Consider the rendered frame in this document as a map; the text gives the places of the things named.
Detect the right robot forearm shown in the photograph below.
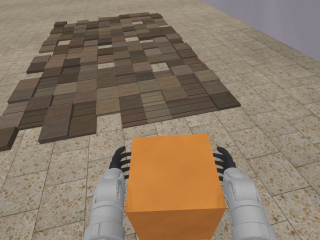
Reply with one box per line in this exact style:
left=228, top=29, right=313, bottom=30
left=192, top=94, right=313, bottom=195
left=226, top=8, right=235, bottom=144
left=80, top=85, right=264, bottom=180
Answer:
left=223, top=167, right=278, bottom=240

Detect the left robot hand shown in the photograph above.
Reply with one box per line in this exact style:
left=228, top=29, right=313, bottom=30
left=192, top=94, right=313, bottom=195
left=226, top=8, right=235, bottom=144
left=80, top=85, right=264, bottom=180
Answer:
left=109, top=146, right=131, bottom=179

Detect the left robot forearm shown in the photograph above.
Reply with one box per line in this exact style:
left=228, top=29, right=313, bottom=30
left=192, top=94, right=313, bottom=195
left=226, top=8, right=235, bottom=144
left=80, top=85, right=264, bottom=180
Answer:
left=83, top=168, right=126, bottom=240

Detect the carton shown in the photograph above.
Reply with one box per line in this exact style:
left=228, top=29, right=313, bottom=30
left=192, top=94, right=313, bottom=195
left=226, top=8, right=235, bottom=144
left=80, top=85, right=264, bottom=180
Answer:
left=125, top=133, right=227, bottom=240

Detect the right robot hand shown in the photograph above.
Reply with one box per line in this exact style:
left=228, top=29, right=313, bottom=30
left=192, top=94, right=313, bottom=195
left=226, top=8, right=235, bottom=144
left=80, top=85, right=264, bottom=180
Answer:
left=213, top=146, right=237, bottom=182

